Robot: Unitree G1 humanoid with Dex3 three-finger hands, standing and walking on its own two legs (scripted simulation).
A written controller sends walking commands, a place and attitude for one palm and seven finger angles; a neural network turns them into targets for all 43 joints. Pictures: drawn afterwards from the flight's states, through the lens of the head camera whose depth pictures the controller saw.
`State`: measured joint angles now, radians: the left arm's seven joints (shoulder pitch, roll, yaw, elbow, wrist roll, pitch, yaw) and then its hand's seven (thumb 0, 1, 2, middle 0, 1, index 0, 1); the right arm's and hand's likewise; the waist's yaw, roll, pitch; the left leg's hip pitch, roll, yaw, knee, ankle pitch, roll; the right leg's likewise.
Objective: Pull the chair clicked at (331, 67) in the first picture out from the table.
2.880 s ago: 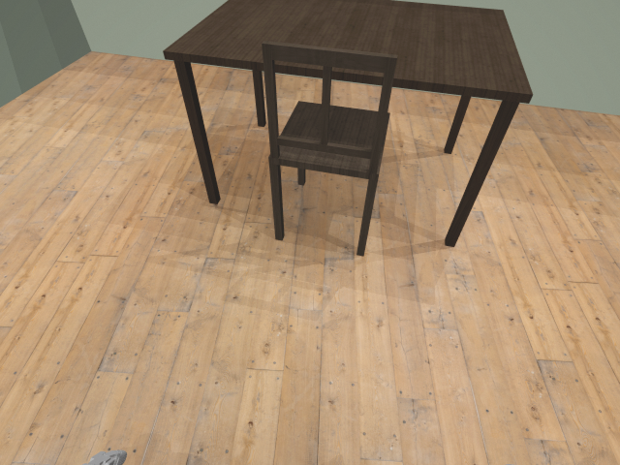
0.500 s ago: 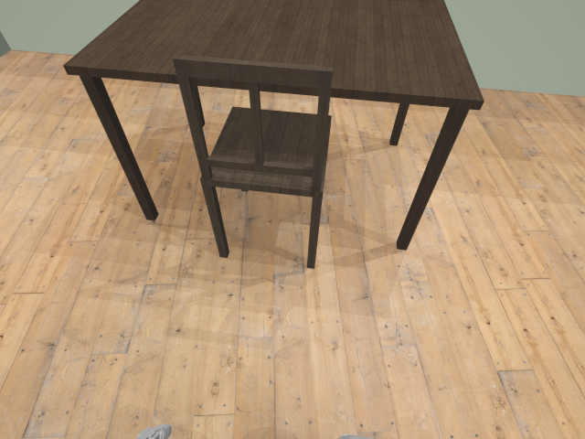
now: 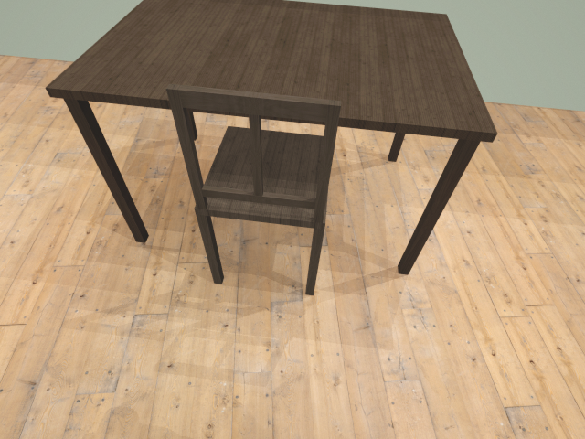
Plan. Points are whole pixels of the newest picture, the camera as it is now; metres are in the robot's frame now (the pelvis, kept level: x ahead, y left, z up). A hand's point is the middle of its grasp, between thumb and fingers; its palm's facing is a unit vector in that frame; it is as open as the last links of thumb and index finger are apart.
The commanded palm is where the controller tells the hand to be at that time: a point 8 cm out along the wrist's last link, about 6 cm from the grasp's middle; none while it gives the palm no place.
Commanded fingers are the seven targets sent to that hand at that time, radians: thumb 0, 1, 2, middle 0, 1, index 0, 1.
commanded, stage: take the last steps up to it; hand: left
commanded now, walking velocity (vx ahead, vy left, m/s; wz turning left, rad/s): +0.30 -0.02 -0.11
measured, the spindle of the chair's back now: (256, 157) +0.75 +0.15 -0.11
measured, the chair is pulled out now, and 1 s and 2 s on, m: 0.00 0.00 0.00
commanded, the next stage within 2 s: come to a stop and stand still in 0.80 s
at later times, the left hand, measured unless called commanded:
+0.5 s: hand out of the picture +0.05 +0.18 -0.19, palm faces +0.05 -0.99 -0.13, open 7.3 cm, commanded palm none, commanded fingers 0.00 0.90 0.90 -0.20 -0.30 -0.20 -0.30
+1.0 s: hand (229, 323) +0.33 +0.14 -0.16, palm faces +0.00 -0.97 -0.24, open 7.2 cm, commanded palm none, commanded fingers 0.00 0.90 0.90 -0.20 -0.30 -0.20 -0.30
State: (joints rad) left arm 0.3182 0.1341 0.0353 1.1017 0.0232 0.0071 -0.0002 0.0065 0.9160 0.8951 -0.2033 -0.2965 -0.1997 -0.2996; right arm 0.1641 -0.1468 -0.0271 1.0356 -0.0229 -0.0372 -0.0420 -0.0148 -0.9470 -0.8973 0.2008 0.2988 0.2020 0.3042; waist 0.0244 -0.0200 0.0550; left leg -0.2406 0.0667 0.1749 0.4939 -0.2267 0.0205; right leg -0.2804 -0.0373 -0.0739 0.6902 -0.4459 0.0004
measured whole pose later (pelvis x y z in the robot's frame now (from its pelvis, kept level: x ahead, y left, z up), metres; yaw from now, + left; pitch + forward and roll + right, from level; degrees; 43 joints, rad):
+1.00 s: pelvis +0.26 -0.04 +0.00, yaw -3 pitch -1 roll +1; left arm 0.22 0.14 0.05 1.03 0.02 -0.05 0.02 -0.01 0.95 0.89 -0.21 -0.30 -0.20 -0.30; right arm 0.31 -0.15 -0.04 1.12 -0.02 -0.01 -0.02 0.01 -0.91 -0.90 0.20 0.30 0.20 0.30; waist -0.02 0.04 0.03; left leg -0.38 0.05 0.06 0.99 -0.42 0.00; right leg -0.25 -0.01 -0.12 0.49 -0.22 -0.06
